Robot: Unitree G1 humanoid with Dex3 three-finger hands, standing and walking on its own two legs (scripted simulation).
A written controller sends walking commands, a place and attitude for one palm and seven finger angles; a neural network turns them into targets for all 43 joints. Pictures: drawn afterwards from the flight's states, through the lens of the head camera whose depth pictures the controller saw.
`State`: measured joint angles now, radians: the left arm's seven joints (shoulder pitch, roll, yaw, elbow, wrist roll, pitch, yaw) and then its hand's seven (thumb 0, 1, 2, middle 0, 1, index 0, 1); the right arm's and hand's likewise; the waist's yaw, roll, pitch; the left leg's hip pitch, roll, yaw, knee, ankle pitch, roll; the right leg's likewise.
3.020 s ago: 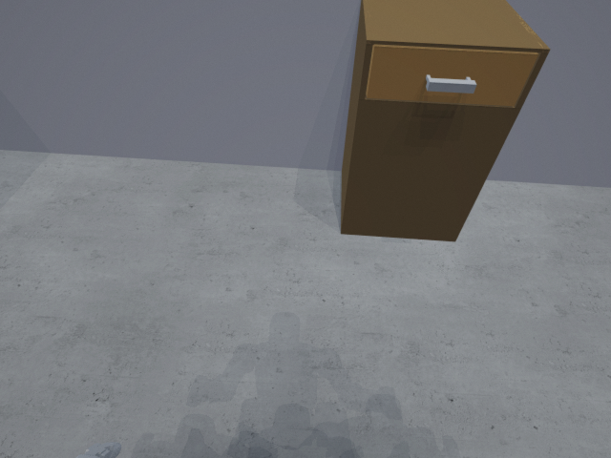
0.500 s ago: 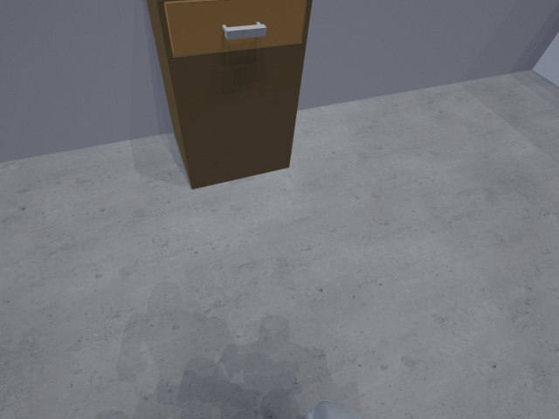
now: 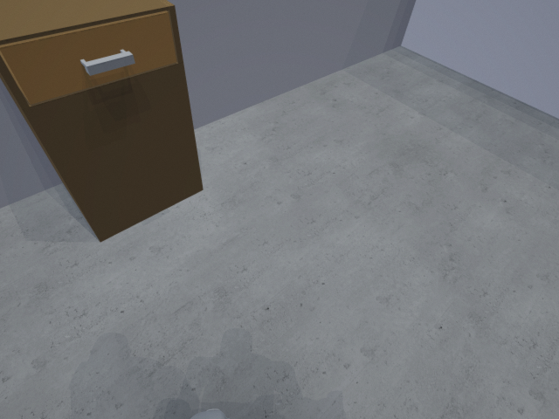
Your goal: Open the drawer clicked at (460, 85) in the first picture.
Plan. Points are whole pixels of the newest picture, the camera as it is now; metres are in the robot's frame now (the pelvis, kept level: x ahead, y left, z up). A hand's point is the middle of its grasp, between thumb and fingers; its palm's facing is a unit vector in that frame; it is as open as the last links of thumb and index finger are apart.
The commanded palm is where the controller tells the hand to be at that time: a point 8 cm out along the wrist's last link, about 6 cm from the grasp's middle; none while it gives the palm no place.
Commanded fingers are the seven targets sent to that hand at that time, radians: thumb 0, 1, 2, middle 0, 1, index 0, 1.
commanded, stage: walk to a spot facing it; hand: left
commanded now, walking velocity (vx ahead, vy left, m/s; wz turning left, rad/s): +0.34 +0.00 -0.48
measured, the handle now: (106, 60) +1.01 +0.56 -0.03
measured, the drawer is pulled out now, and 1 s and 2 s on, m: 0.00 0.00 0.00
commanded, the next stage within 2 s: turn to face it in 1.34 s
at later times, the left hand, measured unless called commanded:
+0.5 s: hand (219, 301) +0.36 +0.13 -0.17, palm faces -0.34 -0.93 -0.12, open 7.4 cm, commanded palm none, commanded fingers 0.00 0.90 0.90 -0.20 -0.30 -0.20 -0.30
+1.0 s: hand (231, 253) +0.48 +0.13 -0.18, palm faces -0.27 -0.95 -0.18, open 7.3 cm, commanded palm none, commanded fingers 0.00 0.90 0.90 -0.20 -0.30 -0.20 -0.30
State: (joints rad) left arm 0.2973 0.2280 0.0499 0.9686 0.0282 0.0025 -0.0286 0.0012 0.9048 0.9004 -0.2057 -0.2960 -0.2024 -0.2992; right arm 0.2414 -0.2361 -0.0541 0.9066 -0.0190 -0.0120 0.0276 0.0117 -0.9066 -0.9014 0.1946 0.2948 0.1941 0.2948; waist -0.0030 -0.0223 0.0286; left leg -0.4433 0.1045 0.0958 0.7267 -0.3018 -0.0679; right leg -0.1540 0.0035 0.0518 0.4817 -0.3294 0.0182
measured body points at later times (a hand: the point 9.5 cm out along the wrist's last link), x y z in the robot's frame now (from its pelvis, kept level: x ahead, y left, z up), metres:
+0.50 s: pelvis +0.19 +0.01 +0.00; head +0.24 +0.01 +0.45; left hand +0.37 +0.18 -0.15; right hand +0.01 -0.14 -0.13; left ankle +0.08 +0.12 -0.73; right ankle +0.28 -0.15 -0.69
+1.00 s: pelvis +0.42 -0.05 +0.00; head +0.44 -0.04 +0.45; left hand +0.49 +0.18 -0.16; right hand +0.46 -0.32 -0.12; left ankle +0.55 +0.02 -0.72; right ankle +0.31 -0.13 -0.73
